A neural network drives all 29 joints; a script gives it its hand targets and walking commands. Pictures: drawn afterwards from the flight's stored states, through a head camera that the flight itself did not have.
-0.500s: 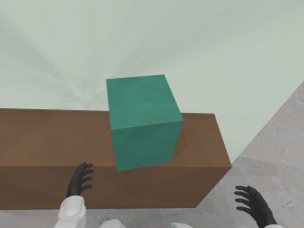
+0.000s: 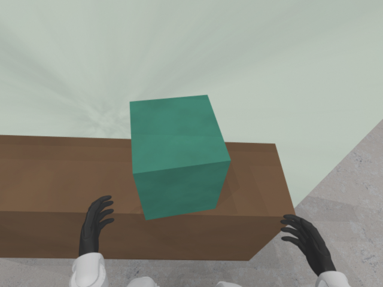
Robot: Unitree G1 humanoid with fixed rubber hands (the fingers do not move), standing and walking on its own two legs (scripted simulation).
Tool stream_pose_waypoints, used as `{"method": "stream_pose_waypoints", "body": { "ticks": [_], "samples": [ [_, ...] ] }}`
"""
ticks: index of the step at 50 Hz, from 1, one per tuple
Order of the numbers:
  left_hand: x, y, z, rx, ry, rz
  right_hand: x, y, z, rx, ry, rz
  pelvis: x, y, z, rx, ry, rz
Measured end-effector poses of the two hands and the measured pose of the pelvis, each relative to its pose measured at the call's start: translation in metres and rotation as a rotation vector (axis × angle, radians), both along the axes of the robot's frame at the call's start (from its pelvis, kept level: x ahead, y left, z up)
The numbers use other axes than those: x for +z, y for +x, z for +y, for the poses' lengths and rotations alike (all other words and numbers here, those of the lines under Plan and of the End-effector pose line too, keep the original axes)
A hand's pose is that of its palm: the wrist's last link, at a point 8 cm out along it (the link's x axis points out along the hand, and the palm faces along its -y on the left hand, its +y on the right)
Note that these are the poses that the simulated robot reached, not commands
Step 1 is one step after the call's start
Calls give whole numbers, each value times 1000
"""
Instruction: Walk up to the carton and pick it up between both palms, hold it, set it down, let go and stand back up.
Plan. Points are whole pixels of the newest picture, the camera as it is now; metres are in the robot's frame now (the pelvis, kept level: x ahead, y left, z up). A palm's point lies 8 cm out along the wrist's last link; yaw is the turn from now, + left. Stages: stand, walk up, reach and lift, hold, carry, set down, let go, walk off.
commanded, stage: reach and lift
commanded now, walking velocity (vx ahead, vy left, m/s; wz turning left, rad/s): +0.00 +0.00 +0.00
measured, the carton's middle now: (175, 159) +0.43 +0.06 -0.05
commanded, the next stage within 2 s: none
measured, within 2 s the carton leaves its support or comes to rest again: neither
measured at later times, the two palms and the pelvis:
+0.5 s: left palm (98, 209) +0.26 +0.21 -0.01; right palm (299, 204) +0.30 -0.22 +0.00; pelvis +0.01 +0.00 +0.00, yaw +0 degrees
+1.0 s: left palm (104, 177) +0.31 +0.20 +0.04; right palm (291, 175) +0.35 -0.21 +0.04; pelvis +0.00 +0.00 +0.01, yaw +0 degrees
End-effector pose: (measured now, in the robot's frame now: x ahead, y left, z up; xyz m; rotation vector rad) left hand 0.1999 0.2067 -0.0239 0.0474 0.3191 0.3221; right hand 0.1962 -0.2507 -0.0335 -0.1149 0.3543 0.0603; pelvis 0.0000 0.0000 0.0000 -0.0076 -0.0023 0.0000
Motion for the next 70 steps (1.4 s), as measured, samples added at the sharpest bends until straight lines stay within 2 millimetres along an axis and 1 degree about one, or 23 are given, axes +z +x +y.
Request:
{"method": "stream_pose_waypoints", "body": {
  "ticks": [4, 9, 14, 17, 23, 26, 32, 38, 43, 49, 52, 56, 61, 65, 70],
  "samples": [
    [1, 8, 0, 5, -15, -14, 1, 4, 2, 3, 4, -8, 0, 0, 0, 0, 0, 0],
    [8, 25, -2, 4, -36, -50, 9, 19, 4, 12, 8, -50, 0, 0, 0, 0, 0, 0],
    [17, 43, -4, -5, -41, -73, 19, 44, 10, 25, 22, -90, 0, 0, 0, 0, 0, 0],
    [18, 52, -3, -3, -44, -59, 25, 62, 17, 47, 29, -103, 0, 1, 0, 0, 0, 3],
    [16, 58, -1, 6, -48, -14, 36, 92, 25, 62, 38, -127, 2, 5, 0, 0, 0, 13],
    [20, 61, 0, 8, -47, -22, 39, 102, 28, 71, 41, -131, 3, 8, 0, 0, 0, 19],
    [29, 73, -1, 3, -44, -48, 45, 116, 32, 77, 42, -147, 4, 11, -1, 0, 0, 27],
    [34, 81, -5, -16, -45, -42, 47, 120, 30, 57, 39, -139, 6, 11, -1, 0, 0, 36],
    [46, 93, -8, -28, -44, -75, 54, 128, 34, 65, 45, -151, 7, 8, -2, 0, 0, 34],
    [59, 109, -9, -40, -43, -84, 67, 147, 43, 80, 52, -157, 7, 4, -1, -1, 0, 30],
    [63, 118, -9, -42, -42, -72, 73, 160, 50, 87, 55, -154, 7, 2, -2, -1, 0, 28],
    [72, 128, -9, -44, -39, -79, 87, 178, 60, 105, 60, -175, 7, 2, -1, -1, 0, 28],
    [80, 139, -6, -45, -30, -68, 99, 198, 68, 102, 60, -170, 7, 3, -1, -1, 0, 29],
    [86, 146, -5, -47, -25, -72, 103, 208, 71, 90, 56, -158, 8, 4, -1, -1, -1, 33],
    [95, 155, -3, -51, -16, -72, 110, 215, 73, 78, 53, -156, 9, 5, 0, -1, -3, 38]
  ]
}}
